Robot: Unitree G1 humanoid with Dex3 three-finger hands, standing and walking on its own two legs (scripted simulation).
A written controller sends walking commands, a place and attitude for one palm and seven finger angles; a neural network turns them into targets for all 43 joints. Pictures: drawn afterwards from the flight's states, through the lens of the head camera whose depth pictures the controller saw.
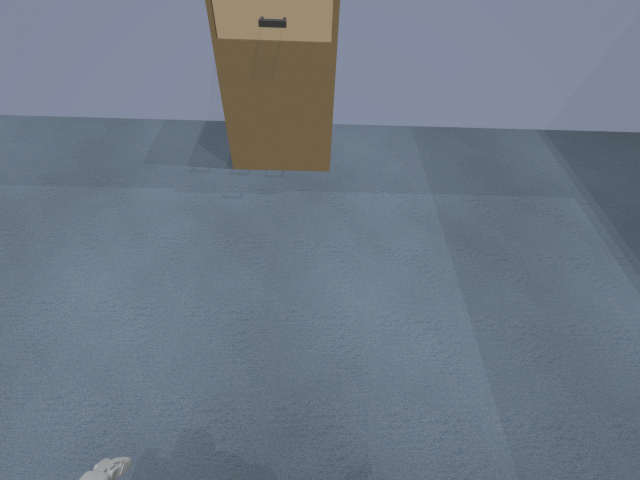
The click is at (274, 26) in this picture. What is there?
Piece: drawer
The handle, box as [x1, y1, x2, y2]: [258, 17, 285, 27]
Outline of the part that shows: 258,20 259,26 285,27 285,17 283,17 282,19 264,19 263,17 261,17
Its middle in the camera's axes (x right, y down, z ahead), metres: -0.18 -0.82 +1.46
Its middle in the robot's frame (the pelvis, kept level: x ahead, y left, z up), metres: +1.63 +0.25 -0.04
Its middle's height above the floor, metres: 0.72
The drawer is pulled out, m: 0.00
